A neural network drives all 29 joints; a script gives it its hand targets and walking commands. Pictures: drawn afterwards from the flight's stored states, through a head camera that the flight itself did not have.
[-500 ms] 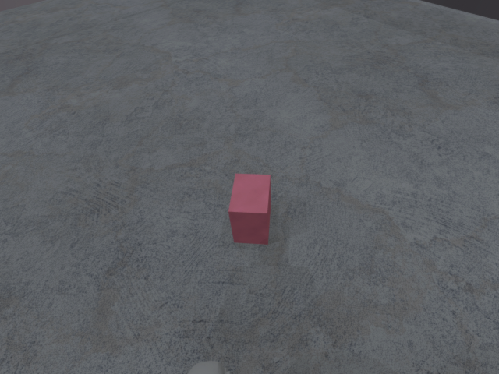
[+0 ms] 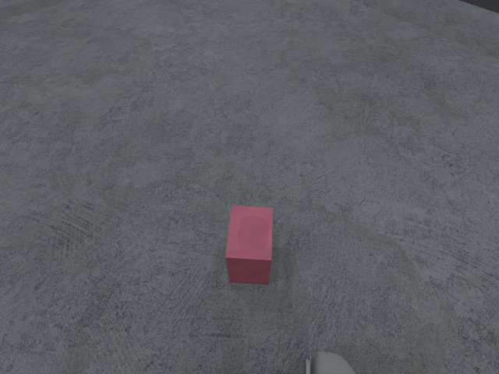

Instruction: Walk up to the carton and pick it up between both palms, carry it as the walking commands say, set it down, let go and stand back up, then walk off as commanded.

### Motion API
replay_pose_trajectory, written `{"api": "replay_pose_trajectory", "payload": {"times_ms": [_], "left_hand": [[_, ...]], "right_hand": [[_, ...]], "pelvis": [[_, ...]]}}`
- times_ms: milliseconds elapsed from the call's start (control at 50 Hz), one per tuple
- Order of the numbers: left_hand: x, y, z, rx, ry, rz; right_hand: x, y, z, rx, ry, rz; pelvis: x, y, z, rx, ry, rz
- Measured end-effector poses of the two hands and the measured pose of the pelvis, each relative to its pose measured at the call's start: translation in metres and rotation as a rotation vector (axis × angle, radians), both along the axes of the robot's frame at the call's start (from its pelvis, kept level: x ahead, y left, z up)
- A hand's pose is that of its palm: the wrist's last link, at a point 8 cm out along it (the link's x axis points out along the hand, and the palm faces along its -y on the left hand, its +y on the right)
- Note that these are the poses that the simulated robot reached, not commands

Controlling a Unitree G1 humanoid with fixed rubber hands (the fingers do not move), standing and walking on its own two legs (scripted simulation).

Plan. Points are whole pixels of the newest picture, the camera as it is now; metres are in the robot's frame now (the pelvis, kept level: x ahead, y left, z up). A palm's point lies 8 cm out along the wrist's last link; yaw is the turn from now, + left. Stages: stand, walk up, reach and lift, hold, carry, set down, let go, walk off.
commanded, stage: walk off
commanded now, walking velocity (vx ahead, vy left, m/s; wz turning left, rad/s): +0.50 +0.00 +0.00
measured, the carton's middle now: (250, 246) +0.62 +0.04 -0.65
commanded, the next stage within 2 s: stand in 0.32 s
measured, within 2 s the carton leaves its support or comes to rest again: rests again in 0.72 s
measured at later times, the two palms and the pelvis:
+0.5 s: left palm (181, 259) +0.34 +0.18 -0.13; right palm (415, 305) +0.26 -0.29 -0.14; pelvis +0.27 -0.06 +0.00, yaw +2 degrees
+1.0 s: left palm (174, 262) +0.34 +0.20 -0.15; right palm (370, 239) +0.40 -0.23 -0.13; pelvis +0.37 -0.01 +0.01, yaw +1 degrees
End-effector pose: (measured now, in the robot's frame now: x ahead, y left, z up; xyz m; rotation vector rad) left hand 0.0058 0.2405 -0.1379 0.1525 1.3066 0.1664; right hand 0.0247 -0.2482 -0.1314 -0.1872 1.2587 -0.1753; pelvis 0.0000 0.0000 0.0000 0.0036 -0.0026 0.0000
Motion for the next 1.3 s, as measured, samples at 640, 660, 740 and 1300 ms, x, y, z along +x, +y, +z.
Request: {"api": "replay_pose_trajectory", "payload": {"times_ms": [640, 660, 740, 1300], "left_hand": [[0.26, -0.068, 0.015, 0.007, 0.12, 0.071], [0.257, -0.07, 0.014, -0.002, 0.135, 0.077], [0.263, -0.07, 0.005, -0.038, 0.156, 0.095], [0.33, -0.022, -0.006, -0.039, 0.16, 0.053]], "right_hand": [[0.366, -0.037, -0.003, 0.043, -0.044, 0.07], [0.375, -0.032, -0.003, 0.047, -0.05, 0.075], [0.394, -0.011, -0.004, 0.055, -0.051, 0.084], [0.33, 0.042, -0.005, 0.052, 0.139, -0.036]], "pelvis": [[0.313, -0.054, 0.008, 0.009, -0.003, 0.038], [0.317, -0.052, 0.008, 0.006, -0.005, 0.037], [0.334, -0.041, 0.005, -0.011, -0.011, 0.035], [0.373, 0.007, 0.007, -0.002, -0.023, 0.015]]}}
